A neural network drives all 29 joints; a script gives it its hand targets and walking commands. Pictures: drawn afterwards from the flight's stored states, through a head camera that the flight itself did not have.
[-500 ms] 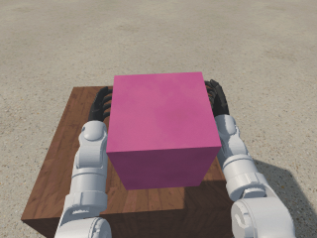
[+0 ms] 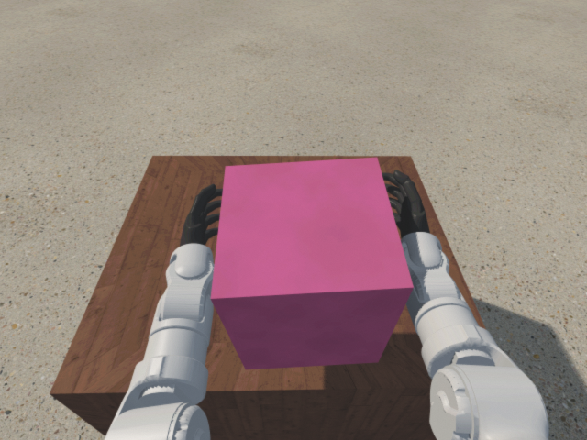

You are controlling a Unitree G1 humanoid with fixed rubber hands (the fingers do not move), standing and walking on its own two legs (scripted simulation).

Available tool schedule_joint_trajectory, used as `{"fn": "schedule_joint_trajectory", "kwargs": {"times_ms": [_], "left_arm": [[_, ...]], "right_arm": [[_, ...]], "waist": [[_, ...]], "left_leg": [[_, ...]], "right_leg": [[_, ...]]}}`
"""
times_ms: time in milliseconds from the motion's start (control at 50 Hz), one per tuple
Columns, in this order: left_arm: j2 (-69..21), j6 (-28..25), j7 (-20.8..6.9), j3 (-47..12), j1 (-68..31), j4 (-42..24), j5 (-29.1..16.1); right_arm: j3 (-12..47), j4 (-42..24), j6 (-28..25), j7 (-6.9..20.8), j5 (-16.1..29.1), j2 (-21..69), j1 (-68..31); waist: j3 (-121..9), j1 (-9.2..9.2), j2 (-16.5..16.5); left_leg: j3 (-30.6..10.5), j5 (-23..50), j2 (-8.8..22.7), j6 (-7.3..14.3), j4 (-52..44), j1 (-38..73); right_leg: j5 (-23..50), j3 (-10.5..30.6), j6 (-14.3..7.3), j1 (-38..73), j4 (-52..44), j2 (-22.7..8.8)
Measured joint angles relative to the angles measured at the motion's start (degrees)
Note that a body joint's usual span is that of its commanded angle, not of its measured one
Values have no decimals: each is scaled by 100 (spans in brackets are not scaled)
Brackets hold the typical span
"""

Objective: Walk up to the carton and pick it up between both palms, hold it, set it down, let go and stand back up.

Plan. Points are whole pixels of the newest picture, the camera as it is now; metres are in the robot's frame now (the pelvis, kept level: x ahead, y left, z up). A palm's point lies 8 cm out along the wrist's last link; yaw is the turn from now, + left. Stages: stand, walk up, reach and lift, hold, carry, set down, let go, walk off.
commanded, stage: set down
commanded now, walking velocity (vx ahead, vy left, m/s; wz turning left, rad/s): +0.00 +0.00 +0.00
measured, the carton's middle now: (306, 270) +0.36 +0.02 +0.05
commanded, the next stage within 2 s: none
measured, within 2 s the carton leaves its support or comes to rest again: rests again in 1.70 s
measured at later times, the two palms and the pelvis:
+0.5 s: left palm (200, 252) +0.37 +0.18 +0.06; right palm (399, 233) +0.42 -0.12 +0.08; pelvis +0.01 +0.00 +0.00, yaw +0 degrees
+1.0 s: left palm (200, 265) +0.37 +0.18 +0.02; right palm (387, 243) +0.43 -0.11 +0.04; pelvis +0.03 +0.00 +0.00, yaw +0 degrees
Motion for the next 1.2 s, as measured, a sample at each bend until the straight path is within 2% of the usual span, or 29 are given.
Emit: {"fn": "schedule_joint_trajectory", "kwargs": {"times_ms": [540,1200], "left_arm": [[-7,-911,292,3,-2,880,0],[-7,-1976,452,144,58,1761,0]], "right_arm": [[-432,586,-649,144,-325,0,-2],[-705,1423,-1557,148,-534,-44,-17]], "waist": [[-122,177,0],[-541,395,0]], "left_leg": [[0,-42,0,0,-4,-401],[1,-45,0,-1,-4,-1317]], "right_leg": [[-41,0,0,-394,-15,0],[-45,-1,-12,-1301,-33,1]]}}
